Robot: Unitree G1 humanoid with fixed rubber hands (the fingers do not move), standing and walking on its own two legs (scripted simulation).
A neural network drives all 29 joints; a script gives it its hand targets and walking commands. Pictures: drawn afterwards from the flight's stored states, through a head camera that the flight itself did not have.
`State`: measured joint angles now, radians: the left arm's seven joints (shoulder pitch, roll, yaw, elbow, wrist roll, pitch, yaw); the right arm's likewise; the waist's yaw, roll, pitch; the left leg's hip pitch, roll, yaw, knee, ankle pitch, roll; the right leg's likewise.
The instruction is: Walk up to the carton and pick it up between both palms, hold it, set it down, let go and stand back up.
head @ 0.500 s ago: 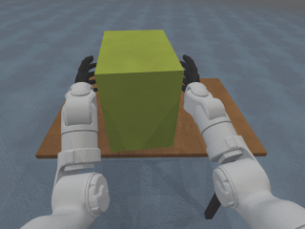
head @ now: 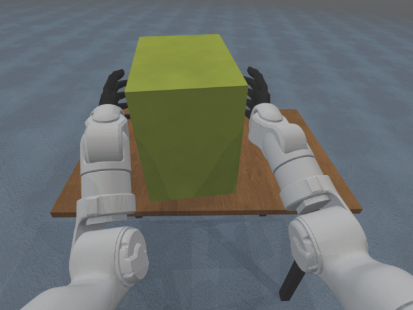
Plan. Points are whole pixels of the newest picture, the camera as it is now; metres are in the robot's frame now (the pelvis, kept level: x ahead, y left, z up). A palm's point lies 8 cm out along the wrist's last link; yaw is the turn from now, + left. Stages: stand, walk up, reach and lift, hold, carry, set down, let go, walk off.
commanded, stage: hold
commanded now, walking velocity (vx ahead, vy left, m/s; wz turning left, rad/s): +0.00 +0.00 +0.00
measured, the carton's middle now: (186, 113) +0.44 -0.01 +0.22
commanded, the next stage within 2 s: set down in 1.86 s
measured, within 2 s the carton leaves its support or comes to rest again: neither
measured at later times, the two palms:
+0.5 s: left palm (100, 106) +0.37 +0.14 +0.28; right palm (255, 97) +0.37 -0.13 +0.28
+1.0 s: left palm (100, 108) +0.37 +0.14 +0.27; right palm (255, 97) +0.37 -0.12 +0.28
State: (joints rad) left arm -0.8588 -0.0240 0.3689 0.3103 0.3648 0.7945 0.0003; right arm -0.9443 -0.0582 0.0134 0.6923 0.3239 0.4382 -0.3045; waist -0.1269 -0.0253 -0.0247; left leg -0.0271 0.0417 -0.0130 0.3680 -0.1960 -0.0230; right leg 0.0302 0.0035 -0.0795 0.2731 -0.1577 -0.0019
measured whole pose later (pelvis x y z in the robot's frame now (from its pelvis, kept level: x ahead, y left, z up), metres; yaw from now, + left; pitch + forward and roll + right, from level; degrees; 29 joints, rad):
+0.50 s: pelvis +0.00 +0.00 +0.00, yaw +0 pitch -8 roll -1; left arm -0.89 0.01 0.37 0.34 0.35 0.85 -0.01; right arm -1.01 -0.07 0.03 0.72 0.35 0.52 -0.33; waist -0.11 -0.02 -0.08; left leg -0.05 0.04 -0.03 0.38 -0.19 -0.03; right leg 0.01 0.01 -0.08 0.28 -0.16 -0.01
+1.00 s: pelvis +0.00 -0.01 +0.00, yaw +1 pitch -8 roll -1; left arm -0.89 0.00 0.38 0.32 0.36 0.86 -0.02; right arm -1.02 -0.07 0.03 0.72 0.36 0.53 -0.34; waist -0.11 -0.03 -0.06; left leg -0.04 0.04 -0.04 0.38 -0.20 -0.03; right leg 0.02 0.01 -0.07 0.29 -0.17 -0.01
